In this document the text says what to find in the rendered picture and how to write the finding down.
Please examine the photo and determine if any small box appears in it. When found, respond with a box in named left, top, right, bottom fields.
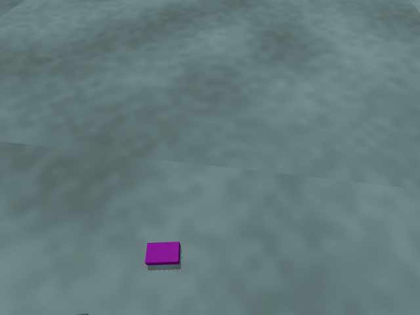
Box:
left=145, top=241, right=180, bottom=265

